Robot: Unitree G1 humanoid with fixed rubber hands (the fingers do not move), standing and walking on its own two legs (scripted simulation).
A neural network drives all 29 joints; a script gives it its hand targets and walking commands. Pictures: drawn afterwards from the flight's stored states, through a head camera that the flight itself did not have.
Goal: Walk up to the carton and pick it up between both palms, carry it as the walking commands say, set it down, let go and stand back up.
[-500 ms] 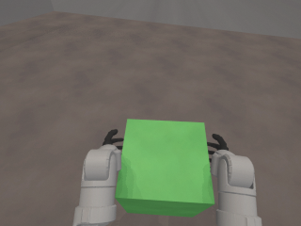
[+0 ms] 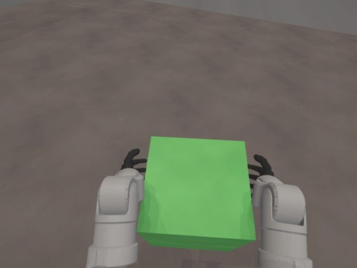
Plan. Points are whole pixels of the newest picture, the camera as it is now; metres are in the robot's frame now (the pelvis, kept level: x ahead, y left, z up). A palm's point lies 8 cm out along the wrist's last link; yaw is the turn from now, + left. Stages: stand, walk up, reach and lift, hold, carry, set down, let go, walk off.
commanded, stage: carry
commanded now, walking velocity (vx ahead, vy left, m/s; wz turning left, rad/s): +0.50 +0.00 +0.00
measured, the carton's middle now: (193, 199) +0.31 -0.01 -0.02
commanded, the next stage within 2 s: none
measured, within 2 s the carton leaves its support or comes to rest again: neither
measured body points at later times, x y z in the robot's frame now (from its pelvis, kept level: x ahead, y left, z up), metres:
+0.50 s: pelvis +0.28 -0.03 -0.02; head +0.30 -0.01 +0.43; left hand +0.59 +0.11 +0.06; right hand +0.58 -0.18 +0.06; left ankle +0.10 +0.09 -0.71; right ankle +0.38 -0.12 -0.75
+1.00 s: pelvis +0.59 +0.02 -0.01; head +0.61 +0.03 +0.44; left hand +0.90 +0.15 +0.05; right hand +0.89 -0.14 +0.07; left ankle +0.65 +0.10 -0.74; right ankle +0.44 -0.10 -0.66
